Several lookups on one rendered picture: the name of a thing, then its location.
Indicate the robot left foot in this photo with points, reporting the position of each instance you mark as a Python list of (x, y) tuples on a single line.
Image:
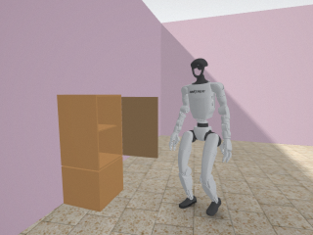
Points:
[(213, 208)]

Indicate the right robot forearm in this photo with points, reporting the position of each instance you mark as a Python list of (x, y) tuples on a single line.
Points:
[(179, 122)]

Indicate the cupboard door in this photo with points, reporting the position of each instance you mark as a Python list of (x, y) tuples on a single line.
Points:
[(139, 118)]

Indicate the left robot forearm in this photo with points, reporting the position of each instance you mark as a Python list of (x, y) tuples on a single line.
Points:
[(225, 124)]

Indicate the robot left hand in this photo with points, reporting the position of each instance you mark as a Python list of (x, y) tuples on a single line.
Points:
[(226, 148)]

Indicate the robot right hand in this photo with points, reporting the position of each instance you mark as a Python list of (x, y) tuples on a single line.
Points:
[(174, 139)]

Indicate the left robot upper arm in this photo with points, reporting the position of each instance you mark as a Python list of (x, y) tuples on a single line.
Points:
[(218, 88)]

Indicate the right robot upper arm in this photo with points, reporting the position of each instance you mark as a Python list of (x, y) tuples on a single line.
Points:
[(185, 99)]

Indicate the robot right thigh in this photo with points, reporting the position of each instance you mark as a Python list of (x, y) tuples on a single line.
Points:
[(184, 152)]

